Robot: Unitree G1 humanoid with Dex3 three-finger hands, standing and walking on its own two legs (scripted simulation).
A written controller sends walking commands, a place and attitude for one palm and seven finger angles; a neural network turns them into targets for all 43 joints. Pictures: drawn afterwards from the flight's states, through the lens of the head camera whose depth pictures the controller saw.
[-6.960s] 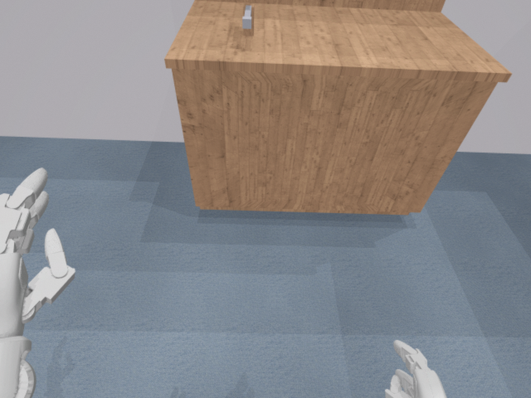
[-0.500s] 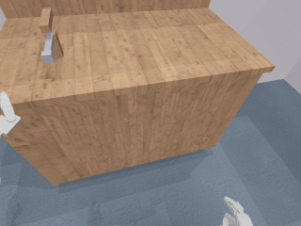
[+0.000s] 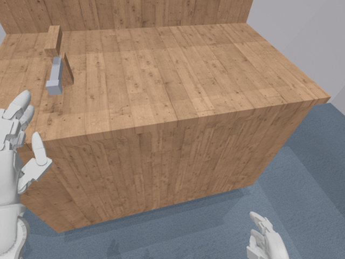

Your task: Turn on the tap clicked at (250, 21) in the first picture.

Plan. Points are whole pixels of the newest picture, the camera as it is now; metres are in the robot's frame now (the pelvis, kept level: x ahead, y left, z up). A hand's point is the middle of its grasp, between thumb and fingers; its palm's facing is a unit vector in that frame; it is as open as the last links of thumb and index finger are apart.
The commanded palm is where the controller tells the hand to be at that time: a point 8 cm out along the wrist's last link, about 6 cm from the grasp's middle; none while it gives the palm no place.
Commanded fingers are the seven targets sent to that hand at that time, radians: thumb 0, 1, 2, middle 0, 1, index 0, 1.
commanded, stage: shuffle to correct the standing spot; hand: left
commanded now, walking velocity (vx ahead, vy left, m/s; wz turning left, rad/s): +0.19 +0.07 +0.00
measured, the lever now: (54, 87) +0.46 +0.35 +0.13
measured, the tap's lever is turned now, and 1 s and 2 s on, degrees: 0 0 0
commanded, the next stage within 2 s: come to a stop and stand still in 0.52 s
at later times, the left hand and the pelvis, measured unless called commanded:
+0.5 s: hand (43, 113) +0.32 +0.29 +0.18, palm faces +0.42 -0.85 -0.33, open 7.4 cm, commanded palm +0.24 +0.33 +0.18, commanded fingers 0.00 0.90 0.90 -0.20 -0.30 -0.20 -0.30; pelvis +0.08 +0.05 +0.00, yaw +0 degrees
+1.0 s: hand (56, 99) +0.36 +0.29 +0.18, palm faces +0.38 -0.87 -0.32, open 7.4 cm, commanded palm +0.30 +0.34 +0.18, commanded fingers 0.00 0.90 0.90 -0.20 -0.30 -0.20 -0.30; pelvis +0.14 +0.06 -0.01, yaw -1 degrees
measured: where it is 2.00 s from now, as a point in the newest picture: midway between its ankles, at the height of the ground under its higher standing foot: outside the picture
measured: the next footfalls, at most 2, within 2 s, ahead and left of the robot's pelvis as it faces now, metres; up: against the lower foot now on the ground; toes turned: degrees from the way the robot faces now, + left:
left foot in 0.32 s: +0.13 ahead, +0.13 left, +0.00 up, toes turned +1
right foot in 0.70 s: +0.17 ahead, -0.04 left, +0.00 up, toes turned -3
